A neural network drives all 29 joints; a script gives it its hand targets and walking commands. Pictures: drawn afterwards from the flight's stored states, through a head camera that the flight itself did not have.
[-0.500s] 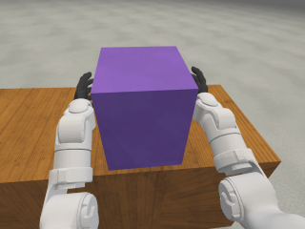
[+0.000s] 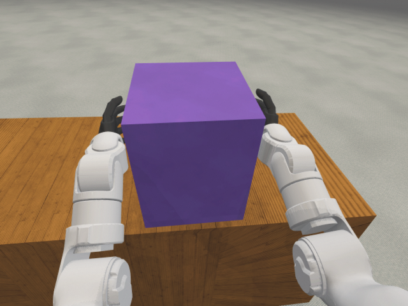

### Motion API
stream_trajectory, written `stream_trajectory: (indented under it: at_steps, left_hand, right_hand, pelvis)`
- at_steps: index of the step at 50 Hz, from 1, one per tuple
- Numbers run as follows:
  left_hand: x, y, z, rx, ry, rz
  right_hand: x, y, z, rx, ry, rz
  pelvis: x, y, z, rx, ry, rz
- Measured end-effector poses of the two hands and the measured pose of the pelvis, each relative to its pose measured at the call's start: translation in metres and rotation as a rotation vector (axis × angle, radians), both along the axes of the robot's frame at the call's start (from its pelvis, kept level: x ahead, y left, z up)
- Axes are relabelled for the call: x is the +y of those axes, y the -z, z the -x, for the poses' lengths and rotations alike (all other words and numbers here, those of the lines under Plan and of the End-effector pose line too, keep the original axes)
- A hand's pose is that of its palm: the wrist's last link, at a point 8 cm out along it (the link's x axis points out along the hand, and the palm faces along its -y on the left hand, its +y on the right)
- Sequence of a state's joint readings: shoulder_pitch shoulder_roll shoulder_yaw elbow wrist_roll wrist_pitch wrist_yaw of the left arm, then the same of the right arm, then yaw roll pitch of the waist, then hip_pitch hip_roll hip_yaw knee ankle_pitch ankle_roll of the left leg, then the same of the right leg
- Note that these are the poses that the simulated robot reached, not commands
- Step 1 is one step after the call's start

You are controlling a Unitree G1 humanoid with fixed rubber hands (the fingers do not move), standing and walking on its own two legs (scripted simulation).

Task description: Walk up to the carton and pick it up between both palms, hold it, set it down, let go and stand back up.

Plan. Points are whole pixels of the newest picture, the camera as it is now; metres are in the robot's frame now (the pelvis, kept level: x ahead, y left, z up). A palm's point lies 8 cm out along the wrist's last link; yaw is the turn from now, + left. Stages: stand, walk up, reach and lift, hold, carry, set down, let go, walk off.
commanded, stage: hold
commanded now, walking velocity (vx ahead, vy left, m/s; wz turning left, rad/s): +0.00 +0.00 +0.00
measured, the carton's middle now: (190, 143) +0.40 +0.00 +0.18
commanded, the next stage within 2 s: none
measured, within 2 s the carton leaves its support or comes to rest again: neither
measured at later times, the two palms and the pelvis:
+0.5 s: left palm (111, 137) +0.38 +0.15 +0.21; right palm (266, 129) +0.38 -0.14 +0.22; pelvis +0.00 +0.00 +0.00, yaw +0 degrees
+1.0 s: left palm (111, 137) +0.38 +0.15 +0.21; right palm (266, 128) +0.38 -0.14 +0.22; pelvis +0.00 +0.00 +0.00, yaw +0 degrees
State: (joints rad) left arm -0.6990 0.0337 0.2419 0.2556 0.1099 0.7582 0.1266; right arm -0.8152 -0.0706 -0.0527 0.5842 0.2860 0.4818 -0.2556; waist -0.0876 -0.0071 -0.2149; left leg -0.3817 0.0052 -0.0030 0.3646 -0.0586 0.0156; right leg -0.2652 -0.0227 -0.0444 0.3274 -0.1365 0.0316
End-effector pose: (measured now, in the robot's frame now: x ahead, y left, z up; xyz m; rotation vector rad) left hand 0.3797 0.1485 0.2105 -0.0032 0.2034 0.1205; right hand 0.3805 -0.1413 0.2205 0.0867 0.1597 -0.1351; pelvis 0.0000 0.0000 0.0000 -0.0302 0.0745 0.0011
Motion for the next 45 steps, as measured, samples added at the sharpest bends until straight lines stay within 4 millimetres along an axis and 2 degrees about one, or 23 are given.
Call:
stream_trajectory:
  at_steps: [45]
  left_hand:
    - [0.0003, -0.0006, 0.0004, -0.002, -0.001, 0.000]
  right_hand:
    - [0.0003, -0.0009, 0.0005, -0.002, 0.000, 0.000]
  pelvis:
    - [0.0001, 0.0000, 0.0003, -0.001, 0.000, 0.000]
